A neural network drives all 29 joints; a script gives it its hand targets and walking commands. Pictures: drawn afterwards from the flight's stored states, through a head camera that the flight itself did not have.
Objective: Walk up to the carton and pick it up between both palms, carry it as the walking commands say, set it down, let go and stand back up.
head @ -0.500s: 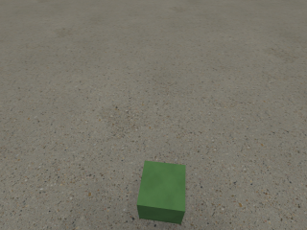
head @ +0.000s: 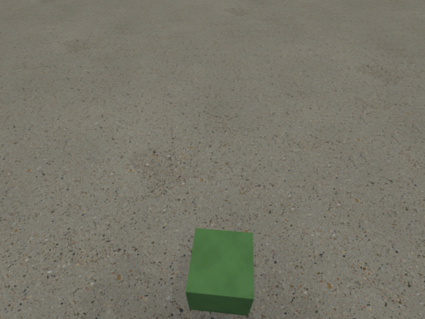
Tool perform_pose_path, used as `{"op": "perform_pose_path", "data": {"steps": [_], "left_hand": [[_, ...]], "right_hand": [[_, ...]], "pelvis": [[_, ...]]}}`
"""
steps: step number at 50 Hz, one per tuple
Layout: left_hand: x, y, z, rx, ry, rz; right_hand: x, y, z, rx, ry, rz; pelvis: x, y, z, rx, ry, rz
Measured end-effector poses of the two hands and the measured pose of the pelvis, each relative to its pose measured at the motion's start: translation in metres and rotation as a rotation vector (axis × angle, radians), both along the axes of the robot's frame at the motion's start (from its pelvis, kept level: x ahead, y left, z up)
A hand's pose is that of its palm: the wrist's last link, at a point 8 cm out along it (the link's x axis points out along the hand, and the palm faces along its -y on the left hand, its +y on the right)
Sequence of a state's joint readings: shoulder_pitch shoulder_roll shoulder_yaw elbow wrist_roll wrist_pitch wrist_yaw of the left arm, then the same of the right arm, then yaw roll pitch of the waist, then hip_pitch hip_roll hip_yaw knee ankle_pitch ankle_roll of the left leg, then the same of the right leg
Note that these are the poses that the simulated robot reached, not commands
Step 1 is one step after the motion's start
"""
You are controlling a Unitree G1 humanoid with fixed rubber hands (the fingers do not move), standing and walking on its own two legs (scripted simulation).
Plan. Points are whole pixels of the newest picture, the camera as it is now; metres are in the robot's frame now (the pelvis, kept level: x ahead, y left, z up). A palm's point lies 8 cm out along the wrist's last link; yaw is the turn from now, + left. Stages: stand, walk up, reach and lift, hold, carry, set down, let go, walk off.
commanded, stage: walk up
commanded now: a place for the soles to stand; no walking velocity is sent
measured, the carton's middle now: (221, 271) +0.48 -0.03 -0.64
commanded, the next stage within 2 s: none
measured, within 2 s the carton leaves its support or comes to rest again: neither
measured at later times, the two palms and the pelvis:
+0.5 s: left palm out of the picture +0.08 +0.32 -0.08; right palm out of the picture +0.09 -0.30 -0.10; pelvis +0.00 +0.00 +0.01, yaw +0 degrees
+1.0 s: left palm out of the picture +0.08 +0.32 -0.08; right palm out of the picture +0.09 -0.30 -0.09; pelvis +0.00 +0.00 +0.01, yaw +0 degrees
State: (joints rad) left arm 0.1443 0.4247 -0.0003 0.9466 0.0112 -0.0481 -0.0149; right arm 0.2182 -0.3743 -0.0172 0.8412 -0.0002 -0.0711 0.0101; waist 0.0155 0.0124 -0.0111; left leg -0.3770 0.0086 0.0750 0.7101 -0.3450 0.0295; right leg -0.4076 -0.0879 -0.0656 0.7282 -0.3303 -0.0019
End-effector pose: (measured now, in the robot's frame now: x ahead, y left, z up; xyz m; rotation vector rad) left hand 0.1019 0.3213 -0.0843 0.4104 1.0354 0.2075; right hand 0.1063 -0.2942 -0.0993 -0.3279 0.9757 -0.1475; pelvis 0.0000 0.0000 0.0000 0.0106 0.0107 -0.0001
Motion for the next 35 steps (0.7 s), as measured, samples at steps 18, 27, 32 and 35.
{"op": "perform_pose_path", "data": {"steps": [18,27,32,35], "left_hand": [[-0.015,-0.004,0.003,0.003,0.043,0.014],[-0.020,-0.006,0.003,0.001,0.050,0.014],[-0.021,-0.006,0.003,0.000,0.052,0.013],[-0.021,-0.006,0.003,-0.001,0.052,0.014]], "right_hand": [[-0.011,-0.007,0.001,0.006,0.026,-0.025],[-0.013,-0.007,0.002,0.007,0.024,-0.029],[-0.013,-0.007,0.003,0.006,0.026,-0.030],[-0.013,-0.007,0.003,0.006,0.027,-0.030]], "pelvis": [[-0.001,-0.004,0.007,0.006,0.021,-0.003],[-0.002,-0.005,0.008,0.007,0.025,-0.004],[-0.002,-0.004,0.008,0.007,0.026,-0.004],[-0.002,-0.004,0.009,0.006,0.028,-0.004]]}}
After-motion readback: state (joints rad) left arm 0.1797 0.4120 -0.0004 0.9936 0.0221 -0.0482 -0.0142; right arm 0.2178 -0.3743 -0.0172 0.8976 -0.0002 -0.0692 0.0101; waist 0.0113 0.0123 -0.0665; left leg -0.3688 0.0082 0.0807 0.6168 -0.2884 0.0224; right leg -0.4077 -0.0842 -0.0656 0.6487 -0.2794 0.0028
